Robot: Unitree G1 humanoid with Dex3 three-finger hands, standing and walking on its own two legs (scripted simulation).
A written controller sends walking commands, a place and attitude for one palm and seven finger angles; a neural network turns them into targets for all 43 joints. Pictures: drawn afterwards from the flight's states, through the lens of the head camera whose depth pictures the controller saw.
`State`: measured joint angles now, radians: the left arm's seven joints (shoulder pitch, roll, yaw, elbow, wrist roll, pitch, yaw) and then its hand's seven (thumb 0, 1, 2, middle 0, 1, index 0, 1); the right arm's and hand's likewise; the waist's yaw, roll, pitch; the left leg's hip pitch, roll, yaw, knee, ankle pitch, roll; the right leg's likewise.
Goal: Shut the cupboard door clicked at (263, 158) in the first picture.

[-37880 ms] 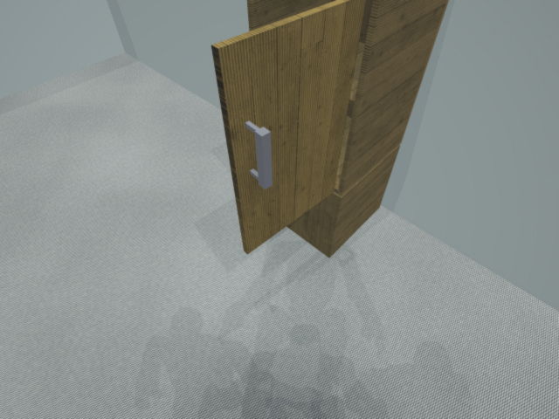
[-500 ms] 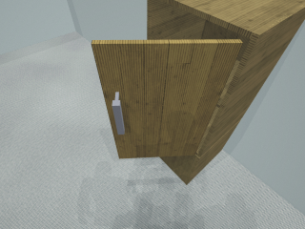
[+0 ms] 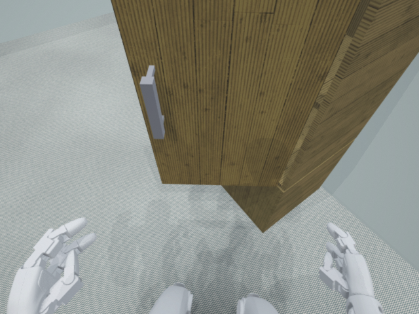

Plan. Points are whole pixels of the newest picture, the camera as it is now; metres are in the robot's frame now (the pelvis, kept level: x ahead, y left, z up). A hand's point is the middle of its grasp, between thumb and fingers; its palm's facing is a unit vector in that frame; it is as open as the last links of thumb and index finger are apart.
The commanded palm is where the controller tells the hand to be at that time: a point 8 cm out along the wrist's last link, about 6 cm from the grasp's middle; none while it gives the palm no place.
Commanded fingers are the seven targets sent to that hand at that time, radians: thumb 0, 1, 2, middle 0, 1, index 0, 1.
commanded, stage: raise the hand and make a fist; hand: left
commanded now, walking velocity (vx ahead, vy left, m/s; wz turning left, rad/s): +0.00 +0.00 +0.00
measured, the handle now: (155, 104) +0.48 +0.17 +0.12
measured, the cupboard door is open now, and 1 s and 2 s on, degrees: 52 52 52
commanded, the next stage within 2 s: bring the fist close to the handle in 1.48 s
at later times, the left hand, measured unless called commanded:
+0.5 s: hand (78, 244) +0.20 +0.23 +0.08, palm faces +0.09 -0.99 -0.04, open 3.8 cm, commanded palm +0.17 +0.28 +0.09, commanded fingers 0.00 0.90 0.90 -1.06 -1.24 -1.06 -1.24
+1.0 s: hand (74, 216) +0.23 +0.23 +0.11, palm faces +0.09 -1.00 -0.04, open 3.1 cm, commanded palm +0.21 +0.28 +0.12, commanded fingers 0.00 0.90 0.90 -1.30 -1.50 -1.30 -1.50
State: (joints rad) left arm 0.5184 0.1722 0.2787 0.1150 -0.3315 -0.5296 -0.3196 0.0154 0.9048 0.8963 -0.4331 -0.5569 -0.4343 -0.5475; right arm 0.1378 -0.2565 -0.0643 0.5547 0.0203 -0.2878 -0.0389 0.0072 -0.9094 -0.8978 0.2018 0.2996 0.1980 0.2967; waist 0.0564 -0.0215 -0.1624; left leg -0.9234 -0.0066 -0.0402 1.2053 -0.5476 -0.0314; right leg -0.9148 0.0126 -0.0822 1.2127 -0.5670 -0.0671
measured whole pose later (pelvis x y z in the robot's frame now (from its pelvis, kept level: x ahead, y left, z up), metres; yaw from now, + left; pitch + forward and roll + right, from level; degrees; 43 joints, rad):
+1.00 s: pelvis +0.01 +0.04 +0.04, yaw +0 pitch +10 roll -2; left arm 0.38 0.22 0.15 -0.10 -0.26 -0.29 -0.15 0.02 0.90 0.90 -1.27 -1.48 -1.28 -1.47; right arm 0.26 -0.23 0.05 0.49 0.02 -0.18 -0.05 0.01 -0.91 -0.90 0.21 0.30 0.20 0.30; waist 0.02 0.03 -0.13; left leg -0.71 -0.02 -0.03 1.02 -0.48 0.03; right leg -0.67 0.01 -0.07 0.96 -0.46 -0.01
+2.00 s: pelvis +0.01 +0.02 +0.05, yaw -1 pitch +10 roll -1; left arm 0.12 0.18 0.11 0.11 -0.22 -0.27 -0.08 0.02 0.90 0.90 -1.30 -1.50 -1.30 -1.50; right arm 0.26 -0.24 0.03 0.55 0.03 -0.15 -0.04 0.01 -0.91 -0.90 0.20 0.30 0.20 0.30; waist 0.00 0.03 -0.12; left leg -0.66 -0.01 -0.02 0.94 -0.45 0.01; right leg -0.65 0.02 -0.05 0.92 -0.45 -0.03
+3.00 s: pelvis +0.01 +0.02 +0.05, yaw -2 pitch +11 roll +0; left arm -0.27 0.12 0.08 0.50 -0.12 -0.34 0.09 0.02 0.91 0.90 -1.30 -1.50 -1.30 -1.50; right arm 0.29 -0.24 0.00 0.62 0.01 -0.03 0.00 0.01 -0.91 -0.90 0.20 0.30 0.20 0.30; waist -0.03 0.03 -0.11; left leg -0.67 0.00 0.01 0.90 -0.42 0.00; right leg -0.68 0.02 -0.03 0.91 -0.42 -0.04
